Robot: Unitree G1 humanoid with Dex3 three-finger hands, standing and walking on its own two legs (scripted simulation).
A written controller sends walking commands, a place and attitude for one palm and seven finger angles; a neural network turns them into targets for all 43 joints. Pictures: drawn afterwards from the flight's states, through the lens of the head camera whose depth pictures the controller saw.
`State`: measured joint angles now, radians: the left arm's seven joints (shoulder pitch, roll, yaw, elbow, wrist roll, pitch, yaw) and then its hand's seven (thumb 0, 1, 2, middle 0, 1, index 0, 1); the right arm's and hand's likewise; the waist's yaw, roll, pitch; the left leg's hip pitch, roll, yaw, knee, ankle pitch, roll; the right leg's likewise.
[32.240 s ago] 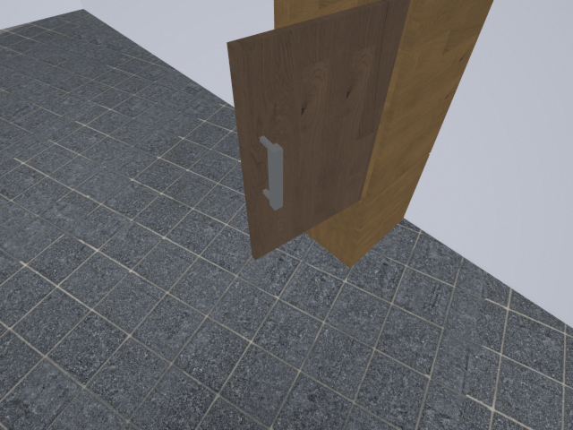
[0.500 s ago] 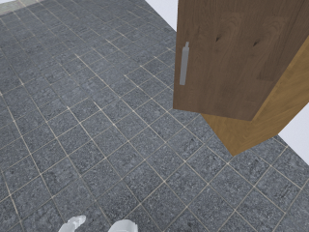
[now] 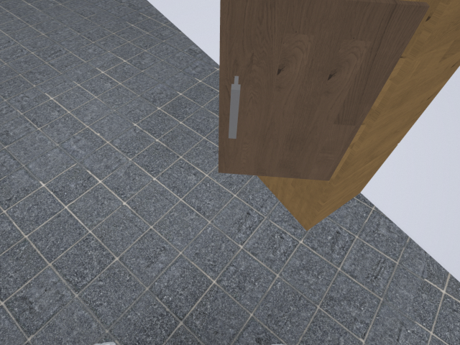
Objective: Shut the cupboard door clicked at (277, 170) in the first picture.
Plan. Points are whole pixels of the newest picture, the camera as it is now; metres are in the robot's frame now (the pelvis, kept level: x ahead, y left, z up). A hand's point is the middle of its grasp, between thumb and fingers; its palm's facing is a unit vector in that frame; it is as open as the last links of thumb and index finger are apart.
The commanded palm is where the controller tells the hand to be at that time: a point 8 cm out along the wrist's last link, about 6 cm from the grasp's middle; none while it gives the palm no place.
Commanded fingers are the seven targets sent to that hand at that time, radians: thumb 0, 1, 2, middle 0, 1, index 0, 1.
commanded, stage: take the last steps up to it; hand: left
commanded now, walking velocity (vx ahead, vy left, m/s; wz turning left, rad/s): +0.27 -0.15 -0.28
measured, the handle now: (234, 108) +0.66 +0.03 -0.02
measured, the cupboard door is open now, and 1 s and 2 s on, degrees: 52 52 52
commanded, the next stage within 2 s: come to a stop and stand still in 0.62 s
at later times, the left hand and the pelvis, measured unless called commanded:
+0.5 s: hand out of the picture +0.13 +0.16 -0.19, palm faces -0.12 -0.98 -0.13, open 7.4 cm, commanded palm none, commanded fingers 0.00 0.90 0.90 -0.20 -0.30 -0.20 -0.30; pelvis +0.10 -0.02 -0.01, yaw -7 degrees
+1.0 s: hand (217, 249) +0.34 +0.05 -0.17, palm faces -0.18 -0.97 -0.18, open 7.3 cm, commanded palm none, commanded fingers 0.00 0.90 0.90 -0.20 -0.30 -0.20 -0.30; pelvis +0.20 -0.10 +0.00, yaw -8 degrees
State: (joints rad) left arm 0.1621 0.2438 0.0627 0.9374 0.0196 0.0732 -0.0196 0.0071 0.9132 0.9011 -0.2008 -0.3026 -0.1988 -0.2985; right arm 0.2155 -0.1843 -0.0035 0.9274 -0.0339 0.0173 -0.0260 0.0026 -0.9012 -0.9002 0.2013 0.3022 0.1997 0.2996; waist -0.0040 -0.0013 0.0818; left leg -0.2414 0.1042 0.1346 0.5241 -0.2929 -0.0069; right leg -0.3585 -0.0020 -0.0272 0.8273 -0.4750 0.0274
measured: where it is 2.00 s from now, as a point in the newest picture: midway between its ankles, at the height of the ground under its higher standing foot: outside the picture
